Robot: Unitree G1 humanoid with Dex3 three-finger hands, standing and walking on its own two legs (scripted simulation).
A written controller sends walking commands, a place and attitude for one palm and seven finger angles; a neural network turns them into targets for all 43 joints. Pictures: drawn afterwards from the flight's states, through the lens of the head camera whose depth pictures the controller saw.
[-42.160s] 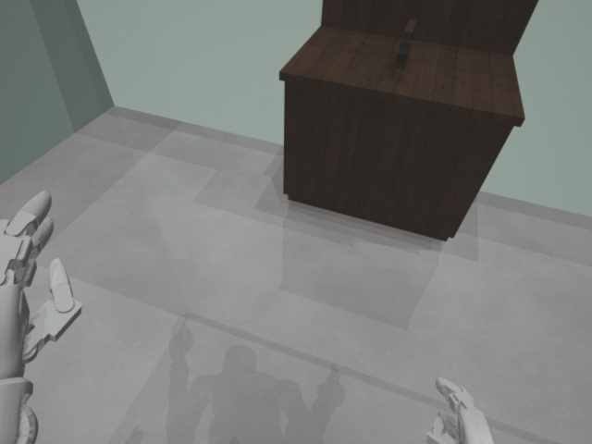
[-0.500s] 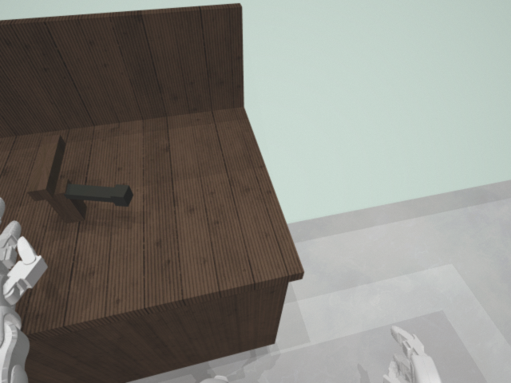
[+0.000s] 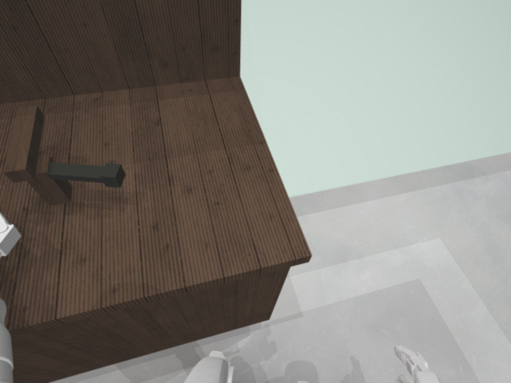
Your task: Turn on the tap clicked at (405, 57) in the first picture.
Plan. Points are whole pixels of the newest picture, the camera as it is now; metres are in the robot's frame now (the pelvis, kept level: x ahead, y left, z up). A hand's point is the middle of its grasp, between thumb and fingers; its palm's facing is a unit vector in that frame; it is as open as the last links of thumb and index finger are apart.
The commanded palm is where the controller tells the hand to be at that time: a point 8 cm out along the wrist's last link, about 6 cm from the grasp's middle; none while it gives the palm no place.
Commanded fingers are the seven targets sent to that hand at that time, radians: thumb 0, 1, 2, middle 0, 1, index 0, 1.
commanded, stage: reach beside the lever's end, fingers flat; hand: left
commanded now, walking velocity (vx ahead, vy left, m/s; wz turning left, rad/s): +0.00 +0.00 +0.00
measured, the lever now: (113, 175) +0.41 +0.27 +0.05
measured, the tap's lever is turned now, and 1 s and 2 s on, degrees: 71 71 71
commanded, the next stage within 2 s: push the lever round in 0.54 s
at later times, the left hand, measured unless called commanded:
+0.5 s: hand (13, 235) +0.30 +0.38 +0.04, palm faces +0.55 -0.82 -0.13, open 7.8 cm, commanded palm +0.26 +0.40 +0.04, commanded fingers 0.00 0.90 0.90 -0.15 -0.15 -0.15 -0.15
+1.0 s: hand (27, 230) +0.31 +0.36 +0.04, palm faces +0.55 -0.83 -0.13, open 7.8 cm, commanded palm +0.26 +0.39 +0.04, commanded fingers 0.00 0.90 0.90 -0.15 -0.15 -0.15 -0.15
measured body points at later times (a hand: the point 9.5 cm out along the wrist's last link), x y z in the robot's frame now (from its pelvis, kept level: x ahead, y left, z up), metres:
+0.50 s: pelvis +0.00 +0.01 -0.01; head +0.07 +0.04 +0.43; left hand +0.26 +0.42 +0.05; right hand +0.13 -0.25 -0.10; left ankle +0.06 +0.09 -0.69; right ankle -0.02 -0.11 -0.69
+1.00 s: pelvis +0.00 +0.00 -0.01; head +0.07 +0.02 +0.43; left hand +0.27 +0.41 +0.05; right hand +0.13 -0.26 -0.11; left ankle +0.06 +0.09 -0.69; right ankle -0.02 -0.11 -0.69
